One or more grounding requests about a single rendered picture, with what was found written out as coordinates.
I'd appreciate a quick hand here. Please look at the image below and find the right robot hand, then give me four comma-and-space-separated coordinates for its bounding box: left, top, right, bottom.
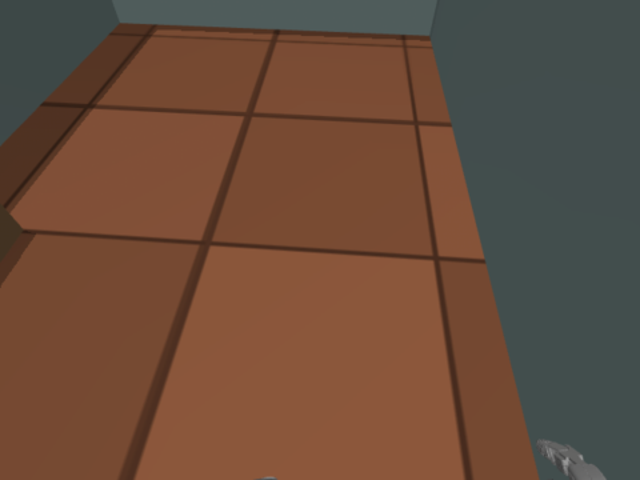
536, 439, 607, 480

